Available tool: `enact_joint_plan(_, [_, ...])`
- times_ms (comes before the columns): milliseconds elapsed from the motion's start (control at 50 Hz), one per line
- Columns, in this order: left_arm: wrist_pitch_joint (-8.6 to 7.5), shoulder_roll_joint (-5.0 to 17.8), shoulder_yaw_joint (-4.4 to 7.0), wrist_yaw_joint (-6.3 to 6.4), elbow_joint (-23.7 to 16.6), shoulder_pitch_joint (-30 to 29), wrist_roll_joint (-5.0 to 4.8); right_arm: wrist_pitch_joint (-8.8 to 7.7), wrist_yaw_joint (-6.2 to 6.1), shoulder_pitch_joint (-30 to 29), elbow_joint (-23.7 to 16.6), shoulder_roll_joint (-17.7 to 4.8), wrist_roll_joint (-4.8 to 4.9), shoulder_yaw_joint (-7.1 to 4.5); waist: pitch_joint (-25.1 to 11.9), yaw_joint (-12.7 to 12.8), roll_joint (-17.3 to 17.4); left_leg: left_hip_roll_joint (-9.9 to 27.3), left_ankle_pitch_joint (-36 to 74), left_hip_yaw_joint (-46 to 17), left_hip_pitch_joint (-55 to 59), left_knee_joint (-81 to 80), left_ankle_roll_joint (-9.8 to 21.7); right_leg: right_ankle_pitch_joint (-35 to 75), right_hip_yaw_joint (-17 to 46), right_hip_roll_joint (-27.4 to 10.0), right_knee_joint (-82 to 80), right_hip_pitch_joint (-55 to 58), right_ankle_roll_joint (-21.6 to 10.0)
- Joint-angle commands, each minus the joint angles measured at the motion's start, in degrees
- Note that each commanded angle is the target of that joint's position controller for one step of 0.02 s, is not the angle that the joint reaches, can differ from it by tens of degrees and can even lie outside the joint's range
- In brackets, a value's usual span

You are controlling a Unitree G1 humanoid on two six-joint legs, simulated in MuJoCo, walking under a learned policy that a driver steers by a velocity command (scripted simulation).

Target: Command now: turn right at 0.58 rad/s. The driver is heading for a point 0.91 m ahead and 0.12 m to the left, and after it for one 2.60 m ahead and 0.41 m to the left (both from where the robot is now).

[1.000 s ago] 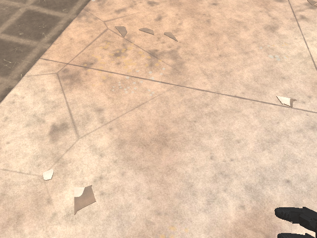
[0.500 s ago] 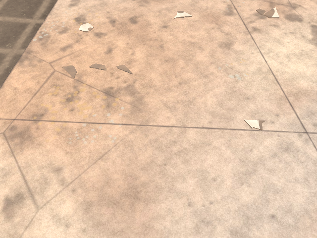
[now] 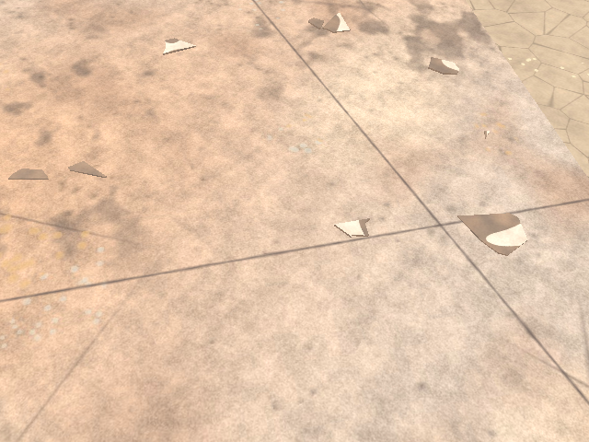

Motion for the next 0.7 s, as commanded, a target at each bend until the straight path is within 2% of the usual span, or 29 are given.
enact_joint_plan(20, [0.08, 7.3, 2.87, 0.31, -1.4, 4.7, 0.12, -0.92, -0.94, -6.8, -6.3, -6.7, 1.16, -1.48, -3.0, 2.3, 9.3, 15.5, 13.3, -13.0, 7.5, -11.5, 9.7, 0.5, -0.9, -3.6, 18.4, -7.2, 2.8])
enact_joint_plan(40, [0.44, 5.7, 2.37, 0.19, -1.4, 4.5, -0.05, -0.69, -1.20, -6.2, -6.2, -6.4, 1.41, -1.20, -2.5, 1.8, 9.3, 14.5, 16.3, -10.0, 7.7, -11.3, 9.8, 1.7, -1.9, -3.9, 19.9, -7.5, 3.6])
enact_joint_plan(60, [0.55, 4.8, 2.01, 0.05, -2.1, 3.2, -0.42, -0.36, -1.38, -5.1, -6.0, -6.5, 1.24, -1.19, -2.1, 1.0, 9.7, 13.5, 17.5, -7.4, 8.3, -11.6, 10.0, 3.1, -3.7, -4.3, 18.7, -7.5, 4.3])
enact_joint_plan(100, [0.27, 3.1, 1.14, 0.00, -3.8, -0.7, -0.69, 0.21, -1.61, -1.4, -5.1, -7.2, 0.90, -1.38, -2.8, -1.6, 11.1, 13.6, 20.1, -6.4, 12.8, -11.1, 11.4, 3.4, -4.8, -5.1, 12.4, -8.0, 5.2])
enact_joint_plan(120, [0.09, 2.1, 0.63, -0.01, -4.3, -1.9, -0.35, 0.38, -1.54, 0.0, -4.6, -7.6, 0.94, -1.49, -3.8, -2.4, 11.5, 13.9, 21.6, -6.7, 14.1, -10.5, 12.0, 2.2, -4.6, -5.4, 8.6, -6.2, 5.3])
enact_joint_plan(180, [-0.26, -0.7, -0.88, -0.41, -3.8, -1.4, 0.66, 0.35, -0.44, -1.8, -4.1, -7.5, 1.49, -1.09, -5.8, -1.5, 13.3, 13.4, 23.3, -5.3, 10.8, -9.3, 12.1, -1.3, -6.8, -7.2, -6.7, 6.8, 4.4])
enact_joint_plan(200, [-0.28, -0.5, -0.84, -0.43, -3.1, -0.8, 0.65, 0.21, 0.11, -1.6, -3.7, -7.1, 1.84, -0.86, -5.6, -1.6, 14.1, 13.1, 23.0, -5.7, 9.6, -9.1, 12.0, -0.1, -8.0, -6.8, -11.9, 10.3, 4.2])
enact_joint_plan(240, [-0.44, -0.1, -0.47, -0.51, -0.7, 2.5, 0.77, 0.00, 0.90, -1.8, -2.8, -7.1, 3.08, -0.48, -3.9, 0.5, 13.1, 11.7, 22.3, -6.1, 6.5, -7.2, 10.6, 12.8, -9.8, -5.5, -28.8, 19.0, 2.8])
enact_joint_plan(260, [-0.54, 1.8, -0.09, -0.40, -0.4, 2.9, 0.88, -0.44, 1.12, 0.5, -1.9, -7.1, 3.55, -0.39, -3.4, 0.5, 11.8, 11.0, 20.9, -6.8, 4.0, -6.8, 8.3, 19.1, -8.3, -6.2, -34.7, 24.3, 1.2])
enact_joint_plan(280, [-0.58, 5.1, 0.50, 0.25, -0.9, 4.1, 1.10, -1.21, 1.58, 1.9, -1.8, -6.7, 2.58, -0.02, -6.1, -0.1, 8.0, 9.6, 15.4, -6.8, 0.3, -5.5, 4.7, 28.7, -3.2, -11.8, -32.3, 31.8, -0.5])
enact_joint_plan(300, [-0.12, 9.5, 1.34, 1.10, -1.4, 4.7, 1.87, -2.20, 2.45, 2.6, -2.7, -4.9, 0.85, 0.64, -8.5, -1.7, -2.8, 5.0, 2.0, -3.3, -5.1, -0.5, 1.4, 44.4, 2.0, -20.0, -26.1, 36.7, -4.3])
enact_joint_plan(320, [-0.06, 7.2, 1.05, 0.69, -0.3, 2.3, 2.02, -2.24, 2.20, 1.2, -3.0, -4.1, 1.92, 0.85, -8.7, -1.7, -9.7, 3.1, -5.2, 1.1, -2.6, -0.3, -1.0, 34.6, 2.3, -21.6, -27.5, 27.9, -9.1])
enact_joint_plan(340, [-0.51, 4.7, 0.54, 0.30, -1.4, -0.6, 1.92, -1.78, 1.81, -1.3, -2.9, -6.7, 2.12, 0.32, -5.4, -0.7, -7.3, 2.5, -3.1, 1.8, -2.3, 2.0, -2.1, 27.5, 1.4, -19.5, -29.2, 25.2, -8.9])
enact_joint_plan(360, [-0.77, 5.1, 0.87, 0.43, -1.0, -0.4, 1.91, -1.26, 1.44, -3.3, -3.5, -7.4, 2.35, -0.14, -3.9, 0.3, -7.8, 1.6, -0.2, 2.7, -4.8, 4.3, -2.1, 24.0, 1.0, -18.6, -29.4, 25.0, -7.9])
enact_joint_plan(400, [-1.39, 5.9, 1.22, 0.75, -0.6, 0.6, 1.34, 0.15, 0.89, -2.0, -3.9, -7.4, 2.30, -0.55, -2.1, 0.5, -8.6, 1.7, 0.3, 2.5, -5.6, 7.4, -1.6, 24.6, 1.2, -20.3, -29.7, 22.5, -8.3])
enact_joint_plan(460, [-1.77, 5.4, 1.27, 1.59, -1.1, -0.7, 0.95, 1.20, 1.27, -0.3, -4.4, -5.9, 2.59, -0.97, -2.0, 0.1, -9.7, 1.7, -12.0, 3.5, -7.6, 16.8, -0.6, 29.0, 2.2, -25.0, -29.4, 20.8, -11.4])
enact_joint_plan(480, [-1.93, 5.5, 1.31, 1.69, -1.2, -1.4, 0.83, 1.55, 1.55, -0.7, -4.8, -5.5, 2.77, -1.06, -1.5, 0.3, -9.2, 2.3, -15.8, 3.4, -8.6, 18.9, -0.4, 31.2, 2.3, -26.4, -29.3, 20.4, -12.2])
enact_joint_plan(520, [-2.09, 6.3, 1.64, 1.64, -1.2, -3.8, 0.33, 2.12, 2.15, 0.2, -5.2, -5.0, 2.96, -1.21, -1.8, -0.6, -6.9, 2.9, -13.5, 4.1, -6.3, 16.3, 0.1, 33.7, -0.1, -26.3, -27.6, 19.2, -11.3])
enact_joint_plan(540, [-1.95, 6.8, 1.88, 1.57, -1.1, -4.4, -0.15, 2.25, 2.44, 2.2, -4.6, -4.8, 3.05, -1.28, -3.3, -1.3, -6.3, 2.1, -8.9, 5.8, -2.6, 12.5, 0.9, 26.8, -2.1, -25.4, -27.1, 18.1, -10.0])
enact_joint_plan(560, [-1.78, 6.6, 1.89, 1.43, -0.8, -4.7, -0.65, 2.26, 2.70, 4.7, -3.7, -4.8, 3.13, -1.54, -4.0, -2.4, -5.4, 0.5, -4.5, 7.4, 2.8, 8.0, 2.1, 15.0, -4.2, -23.7, -25.6, 14.7, -8.3])
enact_joint_plan(580, [-1.71, 4.7, 1.43, 1.13, -0.2, -3.9, -0.50, 2.10, 2.67, 8.1, -2.2, -5.8, 3.20, -2.23, -3.6, -3.2, -1.8, -1.1, -4.4, 6.4, 9.3, 4.1, 3.8, 0.6, -7.5, -20.5, -20.5, 8.7, -6.0])
enact_joint_plan(600, [-1.86, 0.3, 0.14, 0.64, -0.7, -4.0, 0.68, 1.53, 2.04, 12.6, -1.5, -10.7, 3.39, -3.71, -2.2, -3.9, 12.2, 7.7, -10.8, -9.9, 15.4, -5.7, 8.4, -8.0, -15.2, -14.3, -2.2, -2.2, -1.3])
enact_joint_plan(620, [-2.98, -0.5, -0.45, 0.57, -5.5, -9.4, 0.05, -0.30, 2.77, 15.3, -3.2, -17.4, 2.20, -4.55, -1.4, -5.9, 22.8, 20.6, -22.2, -43.1, 17.9, -19.5, 20.3, -15.9, -10.3, -4.0, 11.5, -18.2, 0.6])
enact_joint_plan(640, [-4.44, 3.0, 0.44, 0.27, -4.9, -10.5, -1.45, -1.93, 2.88, 13.2, -4.3, -13.8, 0.81, -3.32, -0.2, -5.9, 14.6, 22.7, -29.1, -45.1, 17.6, -22.2, 21.2, -12.2, -3.1, -7.7, 16.8, -20.9, -0.8])
enact_joint_plan(660, [-5.28, 4.9, 1.03, -0.06, -4.0, -9.8, -1.77, -2.64, 2.36, 9.6, -5.0, -11.3, 0.91, -2.36, 2.6, -3.8, 12.2, 20.8, -24.9, -39.4, 15.2, -20.7, 18.2, -6.5, -2.6, -9.2, 16.5, -20.4, -2.0])
enact_joint_plan(680, [-5.58, 5.2, 1.38, 0.16, -2.2, -8.2, -0.56, -2.66, 1.77, 6.8, -5.9, -10.5, 1.56, -2.05, 3.1, -2.2, 7.9, 17.7, -17.6, -32.5, 13.7, -18.3, 15.1, -1.5, -3.0, -10.4, 15.3, -18.4, -1.9])
enact_joint_plan(700, [-5.69, 5.1, 1.51, 0.42, -1.4, -7.5, 0.77, -2.25, 1.13, 4.6, -6.6, -10.3, 2.07, -1.80, 2.6, -1.4, 6.5, 15.1, -8.4, -26.9, 13.1, -17.2, 13.0, 3.4, -3.2, -11.0, 12.0, -16.3, -1.1])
